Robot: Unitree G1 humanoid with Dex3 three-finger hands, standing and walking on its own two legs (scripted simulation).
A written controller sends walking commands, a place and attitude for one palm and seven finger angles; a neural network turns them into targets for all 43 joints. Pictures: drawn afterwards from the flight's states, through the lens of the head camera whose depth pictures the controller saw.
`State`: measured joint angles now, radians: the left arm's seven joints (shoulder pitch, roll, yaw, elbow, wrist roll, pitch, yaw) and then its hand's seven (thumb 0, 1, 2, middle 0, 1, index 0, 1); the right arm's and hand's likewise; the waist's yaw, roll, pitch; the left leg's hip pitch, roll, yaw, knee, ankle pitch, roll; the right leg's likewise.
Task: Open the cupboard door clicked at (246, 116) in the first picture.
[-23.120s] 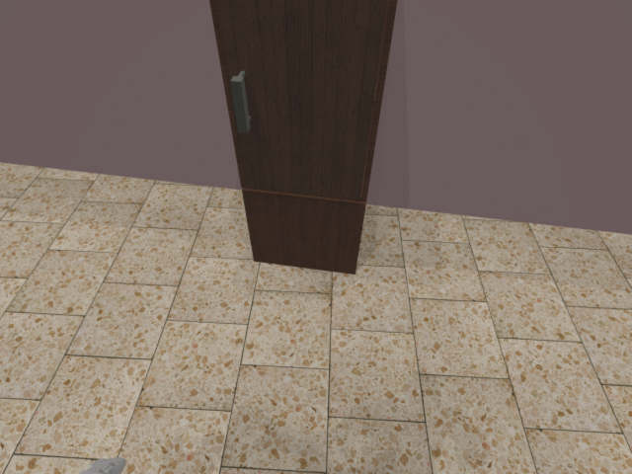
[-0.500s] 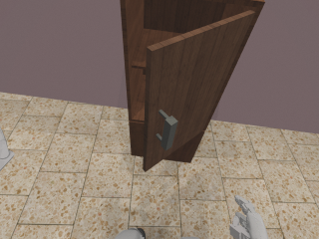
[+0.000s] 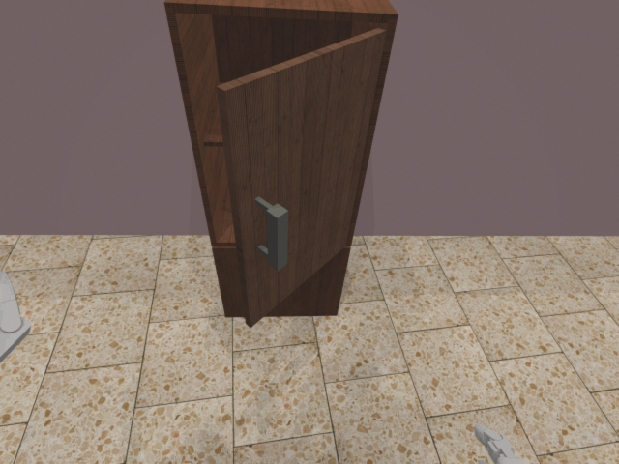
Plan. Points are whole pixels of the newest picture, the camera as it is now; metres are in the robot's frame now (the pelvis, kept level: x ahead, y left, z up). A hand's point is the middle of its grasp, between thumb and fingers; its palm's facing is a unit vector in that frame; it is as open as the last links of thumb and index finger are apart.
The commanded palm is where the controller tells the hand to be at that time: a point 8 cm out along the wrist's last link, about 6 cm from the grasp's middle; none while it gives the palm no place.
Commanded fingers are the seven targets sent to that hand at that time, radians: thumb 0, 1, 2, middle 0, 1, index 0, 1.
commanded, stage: stop stepping back and stand still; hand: left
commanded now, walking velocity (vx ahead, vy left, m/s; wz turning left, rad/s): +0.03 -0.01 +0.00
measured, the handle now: (269, 233) +0.51 +0.08 -0.02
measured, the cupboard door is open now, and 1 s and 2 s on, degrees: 45 45 45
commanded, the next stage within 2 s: let the arm hang, fingers relaxed in 0.48 s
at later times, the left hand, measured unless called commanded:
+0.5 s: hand (13, 372) +0.17 +0.25 +0.17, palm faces +0.38 -0.79 -0.48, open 7.4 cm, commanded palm +0.13 +0.30 +0.19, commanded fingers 0.00 0.90 0.90 -0.20 -0.30 -0.20 -0.30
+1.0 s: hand out of the picture -0.08 +0.16 -0.17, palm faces +0.04 -0.99 -0.15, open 7.2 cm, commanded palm none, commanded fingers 0.00 0.90 0.90 -0.20 -0.30 -0.20 -0.30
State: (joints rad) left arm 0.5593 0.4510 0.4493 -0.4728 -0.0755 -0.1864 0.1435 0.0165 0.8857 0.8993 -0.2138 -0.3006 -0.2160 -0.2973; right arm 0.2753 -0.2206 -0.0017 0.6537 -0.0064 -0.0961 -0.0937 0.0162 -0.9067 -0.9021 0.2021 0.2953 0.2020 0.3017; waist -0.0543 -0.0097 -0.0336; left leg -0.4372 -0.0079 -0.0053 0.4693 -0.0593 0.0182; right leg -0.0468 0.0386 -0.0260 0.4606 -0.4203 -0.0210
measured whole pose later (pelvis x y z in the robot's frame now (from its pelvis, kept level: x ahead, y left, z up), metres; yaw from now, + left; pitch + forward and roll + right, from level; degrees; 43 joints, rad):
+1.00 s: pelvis -0.04 -0.01 +0.01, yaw +2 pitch -2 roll -1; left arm 0.31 0.18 -0.01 1.11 0.00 0.03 0.01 0.02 0.95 0.90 -0.21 -0.30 -0.21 -0.29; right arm 0.24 -0.23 0.00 1.10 -0.03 0.04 -0.03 0.01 -0.91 -0.90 0.20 0.29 0.20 0.30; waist 0.00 -0.02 0.08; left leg -0.31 -0.03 -0.09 0.46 -0.12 0.00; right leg -0.11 0.06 -0.03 0.43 -0.30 -0.05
